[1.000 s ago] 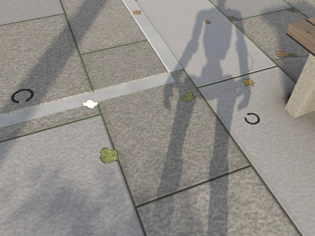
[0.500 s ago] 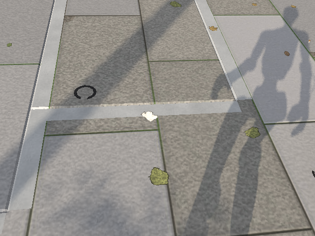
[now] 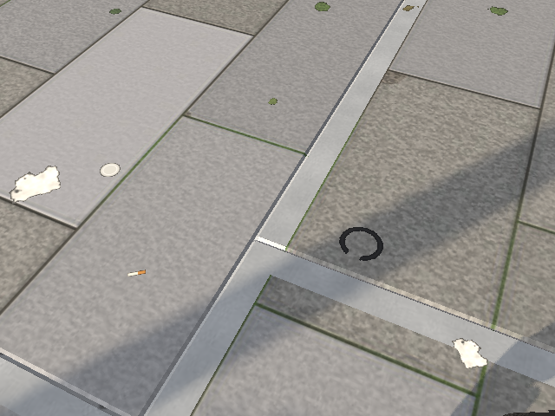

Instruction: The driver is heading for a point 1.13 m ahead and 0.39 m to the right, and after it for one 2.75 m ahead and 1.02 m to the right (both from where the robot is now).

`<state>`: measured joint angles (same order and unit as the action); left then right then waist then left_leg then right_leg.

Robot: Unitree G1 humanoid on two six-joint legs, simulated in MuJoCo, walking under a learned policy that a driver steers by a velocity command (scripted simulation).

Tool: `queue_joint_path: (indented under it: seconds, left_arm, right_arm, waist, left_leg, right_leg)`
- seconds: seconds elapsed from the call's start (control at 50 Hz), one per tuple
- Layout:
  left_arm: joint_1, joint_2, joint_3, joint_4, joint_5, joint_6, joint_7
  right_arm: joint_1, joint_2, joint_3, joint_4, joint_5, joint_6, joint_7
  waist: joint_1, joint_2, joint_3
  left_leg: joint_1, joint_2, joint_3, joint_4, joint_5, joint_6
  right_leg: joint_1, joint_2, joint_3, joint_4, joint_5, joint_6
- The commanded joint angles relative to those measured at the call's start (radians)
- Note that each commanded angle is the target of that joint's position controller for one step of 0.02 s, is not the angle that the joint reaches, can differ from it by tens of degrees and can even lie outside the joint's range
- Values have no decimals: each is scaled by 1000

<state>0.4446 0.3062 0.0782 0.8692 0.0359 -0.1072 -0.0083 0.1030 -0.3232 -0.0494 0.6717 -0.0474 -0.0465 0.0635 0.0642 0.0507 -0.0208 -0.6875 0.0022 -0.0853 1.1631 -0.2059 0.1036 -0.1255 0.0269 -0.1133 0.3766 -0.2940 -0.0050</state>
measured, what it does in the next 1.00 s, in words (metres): walks ahead, turning right: left foot, then right foot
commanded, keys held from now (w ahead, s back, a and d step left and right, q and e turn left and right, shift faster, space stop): w+shift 0.10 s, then w+e+shift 0.54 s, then e+shift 0.36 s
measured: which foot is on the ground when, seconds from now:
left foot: up 0.00-0.18, down 0.20-0.66, up 0.68-1.00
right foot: down 0.00-0.22, up 0.24-0.64, down 0.66-1.00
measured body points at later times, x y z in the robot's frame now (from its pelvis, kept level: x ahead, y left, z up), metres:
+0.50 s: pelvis +0.46 +0.04 +0.00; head +0.48 +0.04 +0.45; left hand +0.65 +0.28 -0.11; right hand +0.38 -0.23 -0.13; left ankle +0.35 +0.13 -0.74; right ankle +0.58 -0.10 -0.65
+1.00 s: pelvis +0.84 -0.05 -0.01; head +0.88 -0.09 +0.44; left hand +1.02 +0.20 -0.12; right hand +0.92 -0.37 -0.08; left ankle +1.09 -0.03 -0.69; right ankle +0.76 -0.04 -0.74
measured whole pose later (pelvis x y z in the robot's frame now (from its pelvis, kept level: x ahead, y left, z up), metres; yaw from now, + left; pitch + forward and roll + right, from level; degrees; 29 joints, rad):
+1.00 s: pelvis +0.84 -0.05 -0.01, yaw -39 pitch +1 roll +0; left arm 0.38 0.32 0.09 0.81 0.00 0.01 0.01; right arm -0.03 -0.26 0.03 0.60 -0.03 -0.03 -0.02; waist 0.11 0.02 0.10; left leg -0.67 0.03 -0.12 0.72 -0.07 -0.05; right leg -0.16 0.24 0.21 0.51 -0.32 -0.16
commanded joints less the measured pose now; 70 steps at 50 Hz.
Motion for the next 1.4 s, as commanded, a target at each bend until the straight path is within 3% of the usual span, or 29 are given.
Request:
queue_joint_path:
  seconds: [0.02, 0.12, 0.16, 0.18, 0.2, 0.22, 0.24, 0.26, 0.3, 0.38, 0.44, 0.58, 0.64, 0.66, 0.68, 0.7, 0.72, 0.76, 0.8, 0.88, 0.98, 1.04, 1.06, 1.08, 1.1, 1.12, 1.16, 1.2, 1.4]
  left_arm:
    - [-78, 54, -9, -58, -10, -38, -9]
    - [33, 126, -8, 3, -30, -33, -15]
    - [63, 191, -3, 25, -23, -16, -2]
    - [56, 214, 0, 29, -21, -3, 8]
    - [34, 207, -3, 20, -26, 3, 11]
    - [61, 69, -30, -17, -9, 4, 2]
    - [154, 2, -42, -59, -70, 2, -3]
    - [17, 85, -21, -68, -61, 8, 5]
    - [-53, 41, -29, -65, -47, 14, -10]
    - [-82, -17, -26, -64, -18, 81, -39]
    - [-229, -38, -36, -122, -20, 92, -53]
    - [-366, 18, -52, -177, -22, 82, -78]
    - [79, 134, -1, -56, -24, 91, -54]
    - [216, 173, 28, -10, -29, 88, -29]
    - [106, 219, 41, -1, -43, 93, -7]
    - [40, 323, 62, -55, -9, 97, -6]
    - [-13, 287, 67, -107, -10, 97, 1]
    - [-96, 174, 38, -97, -26, 89, 10]
    - [-128, 145, 23, -110, -41, 69, 10]
    - [-110, 176, 37, -112, -37, 61, 7]
    - [-55, 159, 47, -121, -41, 117, 24]
    - [-138, 169, 52, -170, -23, 119, 29]
    - [-179, 154, 47, -190, -36, 108, 24]
    - [-113, 51, 21, -223, -50, 99, 24]
    - [50, 76, 23, -240, -49, 104, 30]
    - [69, 122, 27, -194, -7, 122, 30]
    - [-124, 147, 36, -219, 5, 150, 5]
    - [-140, 122, 25, -245, -11, 182, -20]
    - [-230, 97, 6, -341, -33, 193, -56]
  right_arm:
    - [-70, -1, 27, -105, -2, -6, 19]
    - [-207, 12, 50, -127, 2, -22, 33]
    - [-117, -30, 33, -101, -9, -25, 5]
    - [70, -67, 14, -46, -10, -28, -12]
    - [265, -126, -13, 15, -19, -31, -32]
    - [387, -223, -37, 45, -33, -34, -56]
    - [370, -257, -46, 25, -31, -34, -58]
    - [308, -188, -43, 36, -16, -31, -56]
    - [207, -82, -21, 65, -8, -51, -48]
    - [209, 0, -2, 123, 35, -85, -47]
    - [226, 22, 4, 154, 34, -99, -46]
    - [290, -98, -7, 185, 30, -87, -95]
    - [169, -190, -37, 138, 10, -38, -119]
    - [132, -179, -42, 130, 13, -25, -103]
    - [116, -12, 0, 92, -1, -40, -76]
    - [246, 0, 16, -10, 30, -58, -75]
    - [212, -42, 26, -15, 22, -83, -80]
    - [139, -63, 23, -10, 7, -83, -83]
    - [138, -62, 24, -11, -15, -26, -87]
    - [37, -9, 43, -76, 8, 11, -84]
    - [-109, -7, 63, -125, 25, 11, -85]
    - [21, -74, 46, -84, 21, -18, -100]
    - [153, -99, 37, -48, 15, -36, -110]
    - [241, -163, 23, -48, 15, -41, -121]
    - [204, -176, 11, -75, 23, -19, -115]
    - [126, -127, 5, -95, 28, 0, -118]
    - [34, -12, 37, -114, 24, 28, -130]
    - [15, -50, 27, -95, 13, 37, -127]
    - [58, -144, -36, -77, 4, 54, -88]
  waist:
    - [-86, -91, 142]
    - [-53, -79, 159]
    - [-113, -139, 51]
    - [-205, -162, -57]
    - [-302, -150, -156]
    - [-271, 46, -294]
    - [-189, 216, -467]
    - [-195, 63, -304]
    - [-120, -17, -53]
    - [-38, 21, 53]
    - [-36, 23, 124]
    - [-3, 15, 111]
    - [230, 68, -106]
    - [277, -33, -134]
    - [131, -311, 7]
    - [12, -340, -206]
    - [26, -152, -212]
    - [-72, 74, 33]
    - [-118, 112, 71]
    - [-95, 24, -22]
    - [8, -101, -59]
    - [-57, -139, -60]
    - [-126, -123, -90]
    - [-114, 68, -225]
    - [-31, 217, -404]
    - [-17, 99, -365]
    - [-47, -10, -163]
    - [-35, 84, -62]
    - [-31, 124, -71]
  left_leg:
    - [-106, 52, -44, -178, 132, -15]
    - [187, 19, 176, -483, 231, 36]
    - [330, -54, 191, -524, 78, 50]
    - [546, -80, 168, -562, 30, 55]
    - [823, -20, 103, -582, 22, 58]
    - [1055, 261, -200, -581, -272, 35]
    - [1175, 474, -698, -796, -480, 82]
    - [1024, 408, -608, -867, -459, 54]
    - [723, 327, -318, -898, -168, 37]
    - [566, 253, -26, -995, 52, -15]
    - [542, 193, 187, -1038, 293, -54]
    - [713, 180, 391, -921, 1094, -117]
    - [663, 243, 338, -355, 1337, -99]
    - [528, 156, 340, 53, 901, -92]
    - [151, -55, 291, 434, -241, -118]
    - [-124, -92, 79, 631, -340, -147]
    - [-187, -41, -13, 566, -274, -130]
    - [-94, 35, -12, 345, -200, -140]
    - [59, 84, 7, 189, -200, -178]
    - [203, 40, 76, -167, -7, -181]
    - [257, -70, 78, -488, 192, -147]
    - [419, -86, 12, -686, 215, -118]
    - [581, -16, -29, -783, 361, -88]
    - [832, 307, -261, -706, 761, -15]
    - [924, 553, -567, -699, 947, 162]
    - [838, 527, -582, -711, 712, 216]
    - [602, 346, -308, -806, 286, 135]
    - [452, 253, -113, -862, 249, 82]
    - [320, 315, 167, -815, -88, -7]
  right_leg:
    - [-69, -257, 194, -319, 95, -146]
    - [-10, -239, 39, -364, 615, -134]
    - [124, -262, 34, -115, 1097, -123]
    - [97, -263, 36, 115, 1160, -113]
    - [-70, -218, 39, 405, 969, -101]
    - [-300, -114, 68, 789, 165, -113]
    - [-535, -16, 185, 1079, -167, -109]
    - [-621, -70, 203, 1095, -34, -120]
    - [-589, -136, 191, 974, 77, -105]
    - [-571, -184, 177, 909, 104, -81]
    - [-631, -172, 113, 809, 252, -77]
    - [-390, 1, -117, 372, 400, -169]
    - [59, 69, -55, 376, 199, -238]
    - [232, 55, 33, 258, 186, -280]
    - [292, -55, 238, 286, 523, -305]
    - [528, -239, 733, 133, 551, -519]
    - [490, -310, 899, -43, 383, -520]
    - [127, -244, 725, -86, 518, -427]
    - [-98, -174, 547, -77, 813, -369]
    - [-177, -1, 369, 24, 1089, -243]
    - [-89, 78, 433, 144, 840, -94]
    - [-93, 71, 540, 308, 676, -52]
    - [-144, 103, 503, 464, 595, -23]
    - [-285, 174, 353, 769, -86, 1]
    - [-385, 214, 251, 937, -473, 12]
    - [-442, 98, 220, 1033, -365, 16]
    - [-451, 38, 190, 989, -196, 35]
    - [-393, 14, 159, 906, -139, 51]
    - [-83, -14, 20, 347, -98, -39]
